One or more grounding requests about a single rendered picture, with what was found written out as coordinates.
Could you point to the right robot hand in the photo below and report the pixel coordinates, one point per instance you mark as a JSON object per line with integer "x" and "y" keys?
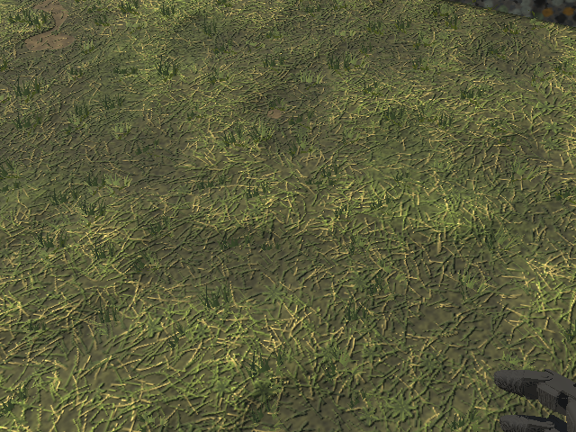
{"x": 553, "y": 390}

